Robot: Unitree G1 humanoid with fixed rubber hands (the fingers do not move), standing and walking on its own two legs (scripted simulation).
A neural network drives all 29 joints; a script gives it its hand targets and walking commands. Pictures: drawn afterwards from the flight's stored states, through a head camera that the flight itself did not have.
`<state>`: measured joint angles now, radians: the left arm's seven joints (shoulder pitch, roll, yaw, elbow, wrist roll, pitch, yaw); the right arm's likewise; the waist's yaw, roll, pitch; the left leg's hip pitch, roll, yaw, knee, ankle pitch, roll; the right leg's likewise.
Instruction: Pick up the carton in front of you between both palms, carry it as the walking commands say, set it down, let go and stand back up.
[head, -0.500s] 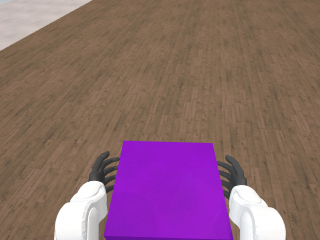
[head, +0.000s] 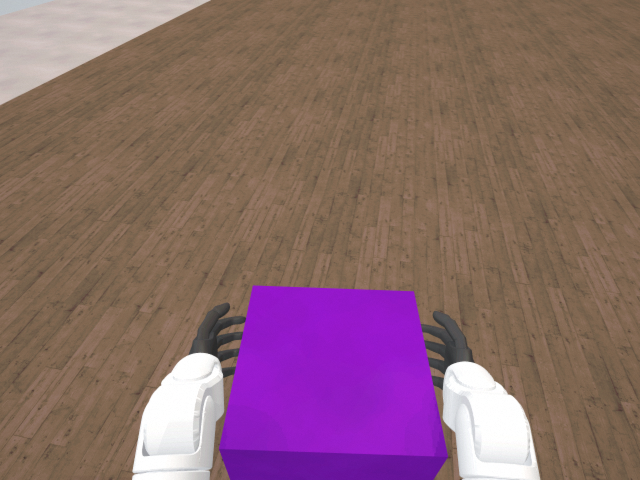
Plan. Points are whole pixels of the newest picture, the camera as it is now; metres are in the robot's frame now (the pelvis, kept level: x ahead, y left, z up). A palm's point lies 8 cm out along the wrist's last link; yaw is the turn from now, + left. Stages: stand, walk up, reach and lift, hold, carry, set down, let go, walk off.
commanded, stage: carry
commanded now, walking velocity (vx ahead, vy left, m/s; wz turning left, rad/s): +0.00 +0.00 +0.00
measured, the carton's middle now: (328, 408) +0.25 +0.00 -0.03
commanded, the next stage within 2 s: hold in 0.94 s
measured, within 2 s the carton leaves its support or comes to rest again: neither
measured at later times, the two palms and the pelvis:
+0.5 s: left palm (205, 362) +0.27 +0.15 +0.04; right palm (447, 374) +0.26 -0.14 +0.04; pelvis -0.03 +0.01 +0.00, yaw +0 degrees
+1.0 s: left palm (200, 373) +0.25 +0.16 +0.04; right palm (448, 384) +0.24 -0.14 +0.04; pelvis -0.03 +0.01 +0.01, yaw +0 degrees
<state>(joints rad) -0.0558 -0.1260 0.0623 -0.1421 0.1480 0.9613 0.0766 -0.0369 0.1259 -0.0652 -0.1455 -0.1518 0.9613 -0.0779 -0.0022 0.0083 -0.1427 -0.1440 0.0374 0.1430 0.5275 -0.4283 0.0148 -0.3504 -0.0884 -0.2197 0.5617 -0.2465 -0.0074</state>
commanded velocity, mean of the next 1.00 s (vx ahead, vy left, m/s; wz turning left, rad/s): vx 0.00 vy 0.00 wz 0.00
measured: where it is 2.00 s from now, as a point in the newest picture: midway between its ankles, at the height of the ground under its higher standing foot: outside the picture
